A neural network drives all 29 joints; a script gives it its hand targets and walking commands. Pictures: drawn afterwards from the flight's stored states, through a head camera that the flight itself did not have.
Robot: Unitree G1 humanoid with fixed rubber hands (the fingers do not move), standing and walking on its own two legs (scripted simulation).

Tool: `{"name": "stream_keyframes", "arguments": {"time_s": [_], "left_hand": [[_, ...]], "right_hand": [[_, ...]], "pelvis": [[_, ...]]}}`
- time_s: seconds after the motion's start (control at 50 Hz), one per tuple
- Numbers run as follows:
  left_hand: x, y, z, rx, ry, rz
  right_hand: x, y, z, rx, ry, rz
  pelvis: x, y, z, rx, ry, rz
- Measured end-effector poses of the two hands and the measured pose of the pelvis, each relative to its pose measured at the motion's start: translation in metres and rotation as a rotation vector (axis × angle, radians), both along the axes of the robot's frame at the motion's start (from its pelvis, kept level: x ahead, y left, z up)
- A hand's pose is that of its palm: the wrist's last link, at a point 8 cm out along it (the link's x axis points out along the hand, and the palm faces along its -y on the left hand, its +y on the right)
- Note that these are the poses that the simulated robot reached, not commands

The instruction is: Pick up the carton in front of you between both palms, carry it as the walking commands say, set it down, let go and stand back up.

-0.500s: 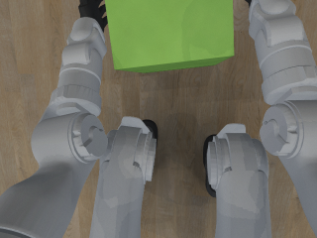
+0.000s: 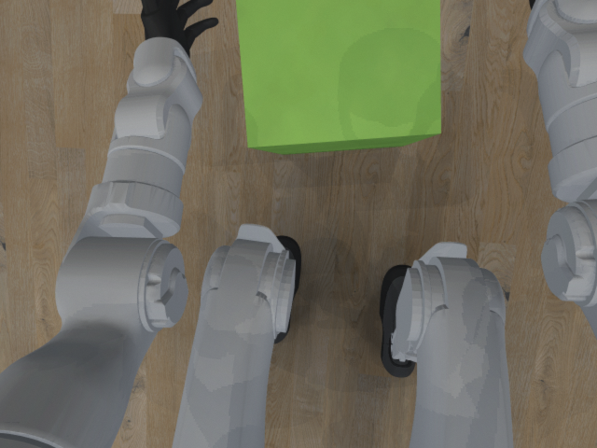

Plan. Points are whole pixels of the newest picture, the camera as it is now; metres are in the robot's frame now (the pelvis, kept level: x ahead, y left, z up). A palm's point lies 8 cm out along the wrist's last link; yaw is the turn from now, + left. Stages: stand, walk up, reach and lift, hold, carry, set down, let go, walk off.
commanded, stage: set down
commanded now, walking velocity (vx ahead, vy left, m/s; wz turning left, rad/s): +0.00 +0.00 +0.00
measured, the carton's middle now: (338, 74) +0.53 +0.03 -0.28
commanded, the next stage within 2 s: let go in 0.78 s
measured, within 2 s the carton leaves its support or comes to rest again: neither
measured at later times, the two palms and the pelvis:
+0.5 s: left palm out of the picture +0.52 +0.21 +0.03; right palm out of the picture +0.58 -0.18 +0.03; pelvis +0.01 +0.00 +0.13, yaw -1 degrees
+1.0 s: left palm out of the picture +0.49 +0.21 +0.15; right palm out of the picture +0.54 -0.19 +0.15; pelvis +0.05 +0.00 +0.26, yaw -3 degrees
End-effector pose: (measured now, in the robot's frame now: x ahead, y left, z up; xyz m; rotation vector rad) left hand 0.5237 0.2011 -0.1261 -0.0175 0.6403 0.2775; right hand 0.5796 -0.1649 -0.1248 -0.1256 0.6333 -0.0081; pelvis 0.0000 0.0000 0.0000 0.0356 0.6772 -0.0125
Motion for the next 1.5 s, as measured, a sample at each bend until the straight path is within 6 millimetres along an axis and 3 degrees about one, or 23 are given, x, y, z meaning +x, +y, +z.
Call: {"name": "stream_keyframes", "arguments": {"time_s": [0.14,0.42,0.72,0.88,0.98,1.16,1.3,1.5], "left_hand": [[-0.002,0.0,0.05,-0.001,0.008,0.008],[-0.001,0.006,0.127,0.013,-0.011,0.01],[-0.006,0.01,0.223,0.007,-0.015,0.006],[-0.011,0.01,0.26,0.022,-0.003,-0.025],[-0.029,0.008,0.274,0.056,0.036,-0.114],[-0.086,0.026,0.318,0.099,0.135,-0.247],[-0.124,0.04,0.357,0.094,0.149,-0.258],[-0.19,0.037,0.402,0.086,0.162,-0.241]], "right_hand": [[-0.002,-0.008,0.052,0.0,0.02,-0.011],[0.003,-0.015,0.125,0.0,0.003,0.006],[0.003,-0.019,0.224,0.007,0.01,0.019],[-0.004,-0.021,0.261,-0.007,0.021,0.013],[-0.031,-0.026,0.276,-0.051,0.04,-0.024],[-0.112,-0.033,0.31,-0.083,0.093,-0.089],[-0.146,-0.037,0.347,-0.074,0.092,-0.074],[-0.21,-0.049,0.386,-0.071,0.118,-0.063]], "pelvis": [[0.002,0.0,0.04,-0.006,0.076,-0.001],[0.01,-0.001,0.106,-0.004,0.149,-0.01],[0.027,-0.002,0.193,-0.008,0.15,-0.014],[0.035,-0.001,0.232,-0.015,0.133,-0.017],[0.045,0.002,0.256,-0.024,0.11,-0.02],[0.07,0.009,0.301,-0.04,-0.033,-0.023],[0.09,0.014,0.326,-0.043,-0.153,-0.019],[0.114,0.012,0.355,-0.043,-0.347,-0.013]]}}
